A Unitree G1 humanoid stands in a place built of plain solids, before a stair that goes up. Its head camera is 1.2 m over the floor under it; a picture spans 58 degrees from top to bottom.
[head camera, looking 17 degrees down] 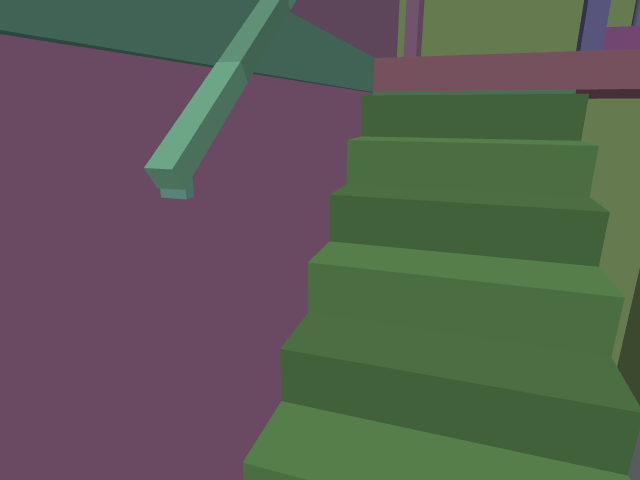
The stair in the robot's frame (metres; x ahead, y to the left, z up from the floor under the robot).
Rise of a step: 0.18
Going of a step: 0.25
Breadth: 0.90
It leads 18 degrees to the right of straight ahead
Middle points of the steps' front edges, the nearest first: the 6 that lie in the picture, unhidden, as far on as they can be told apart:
0.96 -0.31 0.54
1.20 -0.39 0.72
1.43 -0.46 0.90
1.67 -0.54 1.07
1.90 -0.61 1.25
2.13 -0.69 1.43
